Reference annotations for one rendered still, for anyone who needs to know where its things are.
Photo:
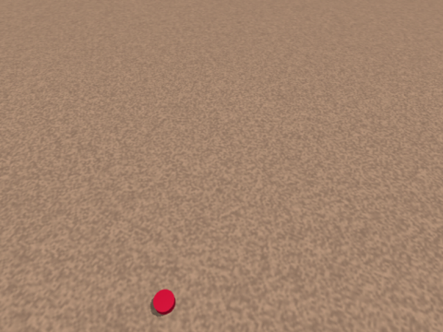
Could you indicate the tin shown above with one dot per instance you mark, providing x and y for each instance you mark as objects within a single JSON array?
[{"x": 164, "y": 301}]

